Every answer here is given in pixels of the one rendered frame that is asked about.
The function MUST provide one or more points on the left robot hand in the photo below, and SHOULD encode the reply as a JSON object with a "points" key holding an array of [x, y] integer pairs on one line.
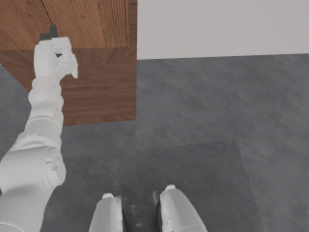
{"points": [[47, 64]]}

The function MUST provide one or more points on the left robot forearm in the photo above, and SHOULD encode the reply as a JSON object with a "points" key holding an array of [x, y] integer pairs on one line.
{"points": [[45, 123]]}

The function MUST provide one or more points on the left robot shin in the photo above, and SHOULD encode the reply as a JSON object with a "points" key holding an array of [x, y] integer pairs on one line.
{"points": [[119, 225]]}

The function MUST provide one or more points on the right robot thigh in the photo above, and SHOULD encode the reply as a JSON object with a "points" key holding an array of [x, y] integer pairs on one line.
{"points": [[184, 217]]}

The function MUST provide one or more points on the cabinet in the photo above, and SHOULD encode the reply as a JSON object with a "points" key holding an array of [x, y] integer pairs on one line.
{"points": [[105, 89]]}

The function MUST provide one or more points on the drawer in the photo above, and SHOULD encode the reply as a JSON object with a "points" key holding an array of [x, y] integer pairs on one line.
{"points": [[87, 23]]}

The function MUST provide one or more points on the handle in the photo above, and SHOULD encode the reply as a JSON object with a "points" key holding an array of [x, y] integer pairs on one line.
{"points": [[48, 36]]}

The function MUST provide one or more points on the robot left upper arm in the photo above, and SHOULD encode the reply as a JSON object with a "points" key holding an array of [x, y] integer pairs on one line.
{"points": [[28, 178]]}

